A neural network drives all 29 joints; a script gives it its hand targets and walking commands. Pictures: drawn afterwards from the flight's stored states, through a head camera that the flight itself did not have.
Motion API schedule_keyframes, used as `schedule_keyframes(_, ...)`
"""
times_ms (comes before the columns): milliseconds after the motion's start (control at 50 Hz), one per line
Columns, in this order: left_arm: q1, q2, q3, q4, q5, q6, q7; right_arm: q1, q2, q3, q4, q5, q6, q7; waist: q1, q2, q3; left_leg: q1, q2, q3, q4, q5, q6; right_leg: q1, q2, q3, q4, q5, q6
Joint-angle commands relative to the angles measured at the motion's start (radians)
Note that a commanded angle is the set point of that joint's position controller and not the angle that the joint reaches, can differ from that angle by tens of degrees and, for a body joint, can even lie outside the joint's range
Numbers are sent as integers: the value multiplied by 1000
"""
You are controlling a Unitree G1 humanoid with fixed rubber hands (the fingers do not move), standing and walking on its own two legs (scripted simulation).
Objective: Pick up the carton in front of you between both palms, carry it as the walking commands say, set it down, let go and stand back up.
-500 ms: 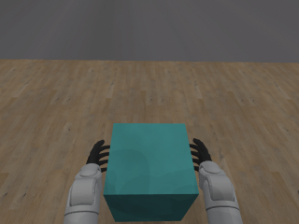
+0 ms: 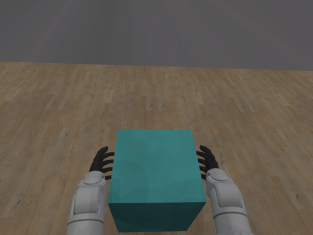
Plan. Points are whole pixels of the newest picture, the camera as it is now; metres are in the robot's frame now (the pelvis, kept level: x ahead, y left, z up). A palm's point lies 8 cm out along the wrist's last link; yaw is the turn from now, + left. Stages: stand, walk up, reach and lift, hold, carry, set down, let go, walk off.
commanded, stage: hold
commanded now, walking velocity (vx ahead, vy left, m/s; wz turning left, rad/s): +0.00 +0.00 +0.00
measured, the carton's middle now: (153, 182) +0.30 +0.00 -0.04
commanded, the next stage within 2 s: set down in 0.02 s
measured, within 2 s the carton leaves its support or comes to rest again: neither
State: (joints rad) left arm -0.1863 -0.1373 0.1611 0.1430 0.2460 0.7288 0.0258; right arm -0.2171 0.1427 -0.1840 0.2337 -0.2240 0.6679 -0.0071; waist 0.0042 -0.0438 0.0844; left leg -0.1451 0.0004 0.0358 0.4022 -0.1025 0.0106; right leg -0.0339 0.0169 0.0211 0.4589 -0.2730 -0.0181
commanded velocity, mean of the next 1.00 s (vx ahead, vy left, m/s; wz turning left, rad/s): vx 0.00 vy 0.00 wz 0.00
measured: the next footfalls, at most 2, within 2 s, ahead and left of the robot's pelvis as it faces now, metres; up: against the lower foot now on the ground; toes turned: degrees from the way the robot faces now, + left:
none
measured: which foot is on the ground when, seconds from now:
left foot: down 0.00-1.00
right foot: down 0.00-1.00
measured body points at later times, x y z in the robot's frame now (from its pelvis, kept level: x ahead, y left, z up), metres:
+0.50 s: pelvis -0.01 +0.02 -0.03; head +0.07 +0.04 +0.41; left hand +0.37 +0.14 -0.06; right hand +0.35 -0.16 -0.05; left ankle +0.08 +0.11 -0.74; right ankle +0.00 -0.11 -0.74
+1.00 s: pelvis -0.03 -0.01 -0.16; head +0.20 +0.00 +0.23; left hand +0.43 +0.13 -0.24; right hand +0.41 -0.17 -0.23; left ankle +0.08 +0.11 -0.74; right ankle +0.00 -0.11 -0.74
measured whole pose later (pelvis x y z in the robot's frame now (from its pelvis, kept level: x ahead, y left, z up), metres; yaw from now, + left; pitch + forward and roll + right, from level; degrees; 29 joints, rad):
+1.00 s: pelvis -0.03 -0.01 -0.16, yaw -3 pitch +38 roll -1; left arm -0.81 -0.04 0.44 0.62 0.27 0.26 -0.01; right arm -0.79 0.13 -0.50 0.59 -0.21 0.25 -0.06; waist -0.01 -0.04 -0.15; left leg -1.60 -0.01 -0.04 1.29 -0.35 -0.01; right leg -1.49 0.09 0.00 1.37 -0.54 -0.02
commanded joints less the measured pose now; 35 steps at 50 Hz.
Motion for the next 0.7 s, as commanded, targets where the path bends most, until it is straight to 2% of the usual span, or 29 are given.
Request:
schedule_keyframes(0,-487,-879,-560,-58,-238,-45,-231,-465,907,512,-47,203,-39,207,-7,1,-211,410,-81,-110,26,-53,-3,-404,-3,122,-202,-95,-63)
schedule_keyframes(40,-516,-894,-547,-33,-236,-46,-235,-505,911,502,-29,202,-45,217,-3,3,-212,407,-74,-121,24,-90,-5,-412,-1,116,-192,-118,-66)
schedule_keyframes(100,-586,-943,-492,51,-220,-52,-236,-599,899,449,49,179,-65,246,7,35,-201,385,-60,-148,17,-202,-14,-443,8,105,-151,-172,-68)
schedule_keyframes(180,-708,-1004,-368,238,-178,-83,-242,-734,865,304,227,101,-116,284,0,72,-196,308,-34,-183,-1,-345,-27,-437,34,90,-71,-197,-64)
schedule_keyframes(220,-756,-987,-273,340,-131,-105,-234,-784,835,199,313,41,-143,284,-12,79,-181,268,-26,-191,-5,-379,-27,-442,45,84,-34,-194,-64)
schedule_keyframes(320,-789,-811,-16,486,17,-180,-178,-815,695,-50,449,-115,-206,239,-9,52,-122,120,-37,-194,80,-329,-13,-557,57,72,66,-162,-62)
schedule_keyframes(400,-797,-675,62,507,77,-296,-148,-815,584,-127,450,-173,-293,212,-7,43,-206,-11,-61,-165,195,-194,-10,-679,70,61,166,-100,-40)
schedule_keyframes(480,-823,-672,-1,503,57,-427,-131,-821,609,-70,445,-127,-406,206,-15,35,-378,-80,-72,-174,315,-29,1,-819,94,46,270,-29,-19)
schedule_keyframes(560,-879,-766,-149,495,6,-552,-127,-869,701,77,444,-32,-526,212,-31,51,-640,-91,-80,-176,475,187,1,-978,122,31,380,28,5)
schedule_keyframes(640,-986,-826,-337,405,-69,-609,-132,-953,778,267,356,79,-580,201,-43,59,-1021,-80,-97,-156,645,373,0,-1082,139,22,491,138,31)
schedule_keyframes(680,-1010,-825,-405,355,-108,-610,-131,-978,806,348,300,131,-577,184,-31,68,-1186,-128,-109,-135,704,412,0,-1082,139,26,545,204,40)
